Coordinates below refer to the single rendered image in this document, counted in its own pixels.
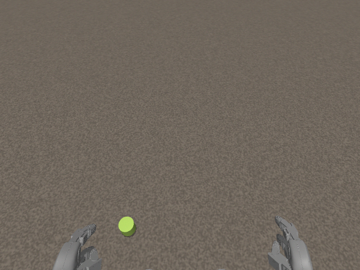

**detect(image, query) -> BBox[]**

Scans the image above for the tin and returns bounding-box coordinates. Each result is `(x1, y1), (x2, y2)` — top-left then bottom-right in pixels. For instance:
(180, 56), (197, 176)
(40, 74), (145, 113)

(118, 217), (136, 236)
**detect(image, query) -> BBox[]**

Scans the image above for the right robot hand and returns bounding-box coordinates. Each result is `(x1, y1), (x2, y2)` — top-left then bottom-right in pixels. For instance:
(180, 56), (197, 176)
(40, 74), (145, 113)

(268, 216), (313, 270)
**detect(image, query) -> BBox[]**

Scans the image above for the left robot hand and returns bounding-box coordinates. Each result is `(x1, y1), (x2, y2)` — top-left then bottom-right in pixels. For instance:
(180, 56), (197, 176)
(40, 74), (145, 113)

(52, 224), (102, 270)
